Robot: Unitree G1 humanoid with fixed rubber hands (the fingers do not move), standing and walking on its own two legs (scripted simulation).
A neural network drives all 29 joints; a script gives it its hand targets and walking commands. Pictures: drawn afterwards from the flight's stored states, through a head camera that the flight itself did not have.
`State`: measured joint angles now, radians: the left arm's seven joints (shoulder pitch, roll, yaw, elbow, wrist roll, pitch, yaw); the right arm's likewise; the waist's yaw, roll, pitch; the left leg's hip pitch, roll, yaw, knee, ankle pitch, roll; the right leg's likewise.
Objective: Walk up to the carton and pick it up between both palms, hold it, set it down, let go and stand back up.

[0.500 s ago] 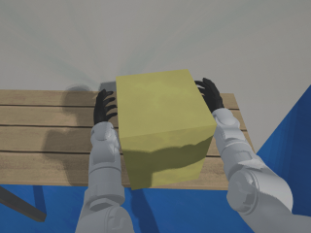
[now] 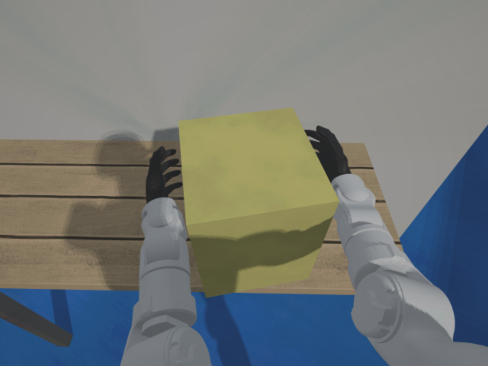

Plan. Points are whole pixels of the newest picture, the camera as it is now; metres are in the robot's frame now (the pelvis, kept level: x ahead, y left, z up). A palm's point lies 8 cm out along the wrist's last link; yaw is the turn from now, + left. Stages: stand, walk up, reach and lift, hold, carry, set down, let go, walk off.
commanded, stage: set down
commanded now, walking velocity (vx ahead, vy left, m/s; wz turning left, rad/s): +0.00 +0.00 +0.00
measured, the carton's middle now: (248, 205) +0.40 +0.05 +0.04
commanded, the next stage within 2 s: none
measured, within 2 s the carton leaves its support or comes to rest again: neither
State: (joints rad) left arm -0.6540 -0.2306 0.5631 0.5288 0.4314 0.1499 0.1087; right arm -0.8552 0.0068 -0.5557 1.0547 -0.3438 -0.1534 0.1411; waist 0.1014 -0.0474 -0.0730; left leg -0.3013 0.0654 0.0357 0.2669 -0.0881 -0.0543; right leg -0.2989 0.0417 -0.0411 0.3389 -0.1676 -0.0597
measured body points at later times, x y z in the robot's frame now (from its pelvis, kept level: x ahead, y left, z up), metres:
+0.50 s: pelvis +0.01 +0.01 +0.00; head +0.04 +0.02 +0.45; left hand +0.39 +0.20 +0.08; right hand +0.45 -0.09 +0.08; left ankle +0.02 +0.16 -0.75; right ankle +0.00 -0.08 -0.75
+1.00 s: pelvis +0.01 +0.00 -0.01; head +0.09 -0.02 +0.43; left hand +0.40 +0.22 +0.08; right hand +0.51 -0.15 +0.09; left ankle +0.02 +0.16 -0.75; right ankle +0.00 -0.08 -0.75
